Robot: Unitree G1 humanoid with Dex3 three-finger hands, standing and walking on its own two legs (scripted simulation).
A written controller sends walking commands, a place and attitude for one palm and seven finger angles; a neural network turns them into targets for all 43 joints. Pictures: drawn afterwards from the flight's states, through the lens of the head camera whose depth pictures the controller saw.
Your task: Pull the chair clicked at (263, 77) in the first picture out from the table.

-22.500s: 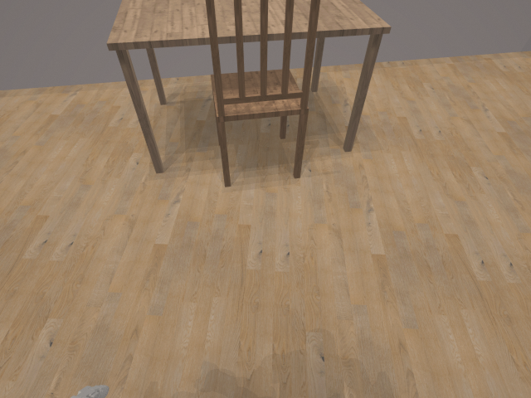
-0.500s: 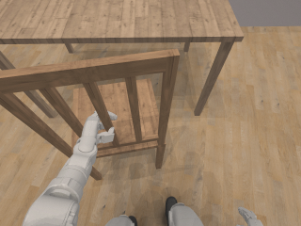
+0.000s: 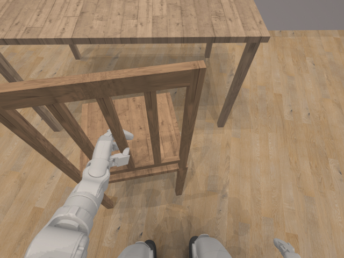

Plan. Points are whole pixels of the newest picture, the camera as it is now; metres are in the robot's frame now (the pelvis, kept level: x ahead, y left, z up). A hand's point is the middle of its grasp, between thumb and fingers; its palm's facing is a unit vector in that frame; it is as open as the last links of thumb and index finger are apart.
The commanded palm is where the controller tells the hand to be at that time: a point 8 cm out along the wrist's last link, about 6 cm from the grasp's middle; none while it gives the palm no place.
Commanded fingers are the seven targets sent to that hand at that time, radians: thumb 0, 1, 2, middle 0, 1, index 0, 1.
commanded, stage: step backward, pulling the chair out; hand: left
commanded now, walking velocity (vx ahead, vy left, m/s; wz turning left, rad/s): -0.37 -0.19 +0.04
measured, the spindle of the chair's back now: (120, 140) +0.41 +0.14 -0.05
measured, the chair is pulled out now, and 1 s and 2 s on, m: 0.31 0.49 0.59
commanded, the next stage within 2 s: stop walking, hand still on the chair in 1.18 s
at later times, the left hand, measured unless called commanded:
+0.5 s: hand (124, 181) +0.29 +0.12 -0.06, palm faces -0.07 -0.96 -0.28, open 6.0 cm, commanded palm +0.28 +0.17 -0.05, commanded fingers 0.00 0.90 0.90 -0.50 -1.45 -0.50 -1.45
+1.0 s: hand (121, 226) +0.19 +0.12 -0.06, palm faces -0.07 -0.96 -0.26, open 6.0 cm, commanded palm +0.20 +0.17 -0.04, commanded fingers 0.00 0.90 0.90 -0.50 -1.45 -0.50 -1.45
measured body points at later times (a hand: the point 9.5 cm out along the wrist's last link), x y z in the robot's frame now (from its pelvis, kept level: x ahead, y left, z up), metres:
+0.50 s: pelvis -0.08 -0.01 +0.00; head +0.01 -0.02 +0.44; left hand +0.29 +0.17 -0.04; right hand +0.01 -0.29 -0.13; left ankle -0.04 +0.11 -0.73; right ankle -0.02 -0.14 -0.73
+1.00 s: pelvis -0.16 -0.02 +0.00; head -0.09 -0.03 +0.44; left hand +0.19 +0.17 -0.04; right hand -0.08 -0.27 -0.14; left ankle -0.13 +0.10 -0.73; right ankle -0.12 -0.15 -0.73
